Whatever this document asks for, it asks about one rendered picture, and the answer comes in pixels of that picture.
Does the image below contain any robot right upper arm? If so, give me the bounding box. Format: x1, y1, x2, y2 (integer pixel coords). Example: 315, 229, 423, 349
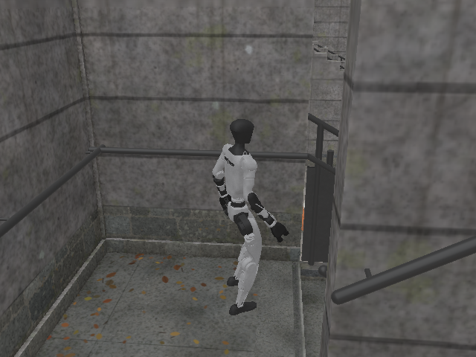
242, 156, 257, 203

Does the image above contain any robot left forearm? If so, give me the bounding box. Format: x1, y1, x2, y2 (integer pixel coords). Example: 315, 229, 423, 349
213, 175, 228, 198

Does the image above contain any robot right forearm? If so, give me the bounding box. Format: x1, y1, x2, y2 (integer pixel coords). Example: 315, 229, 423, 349
248, 193, 276, 228

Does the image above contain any robot left upper arm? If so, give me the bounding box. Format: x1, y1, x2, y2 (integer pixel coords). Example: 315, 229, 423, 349
212, 144, 233, 179

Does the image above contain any robot right foot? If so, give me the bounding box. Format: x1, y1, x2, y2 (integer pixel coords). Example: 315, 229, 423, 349
229, 301, 257, 315

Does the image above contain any right robot hand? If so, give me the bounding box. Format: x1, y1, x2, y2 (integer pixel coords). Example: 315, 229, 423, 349
270, 222, 289, 242

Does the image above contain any robot head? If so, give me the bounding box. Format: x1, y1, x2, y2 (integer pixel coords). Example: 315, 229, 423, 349
228, 119, 254, 155

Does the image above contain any left robot hand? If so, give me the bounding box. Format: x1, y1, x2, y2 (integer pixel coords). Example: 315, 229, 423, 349
219, 194, 231, 216

